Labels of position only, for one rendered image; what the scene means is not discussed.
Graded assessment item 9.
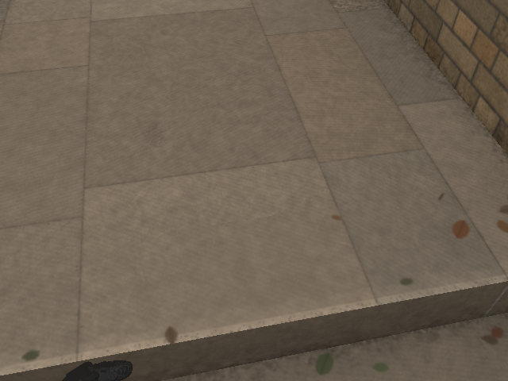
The left robot hand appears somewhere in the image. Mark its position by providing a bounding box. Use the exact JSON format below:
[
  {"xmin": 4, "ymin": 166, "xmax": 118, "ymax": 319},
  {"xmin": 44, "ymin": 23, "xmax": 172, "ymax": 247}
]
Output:
[{"xmin": 62, "ymin": 360, "xmax": 133, "ymax": 381}]

